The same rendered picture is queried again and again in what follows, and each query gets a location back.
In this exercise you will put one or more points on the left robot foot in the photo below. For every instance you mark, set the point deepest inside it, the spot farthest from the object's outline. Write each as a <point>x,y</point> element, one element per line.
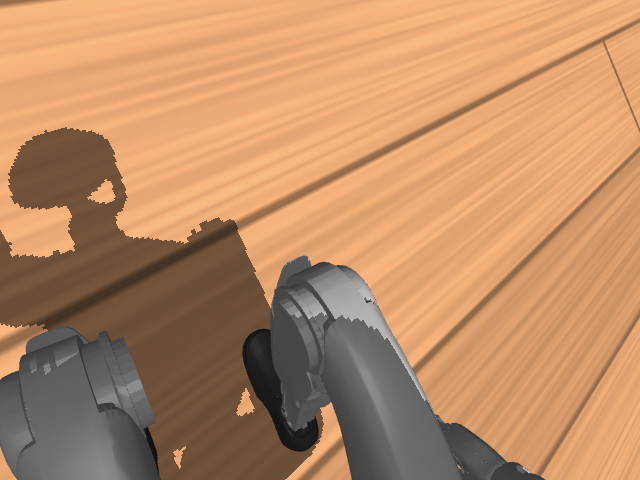
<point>152,446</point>

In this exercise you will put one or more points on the right robot hand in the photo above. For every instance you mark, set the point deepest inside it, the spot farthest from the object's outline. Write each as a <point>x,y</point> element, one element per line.
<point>473,455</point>

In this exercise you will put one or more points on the right robot foot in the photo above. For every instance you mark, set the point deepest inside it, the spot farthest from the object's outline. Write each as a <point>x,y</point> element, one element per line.
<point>258,363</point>

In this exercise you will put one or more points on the right robot arm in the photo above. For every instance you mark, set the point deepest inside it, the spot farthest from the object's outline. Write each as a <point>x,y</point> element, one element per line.
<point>514,471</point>

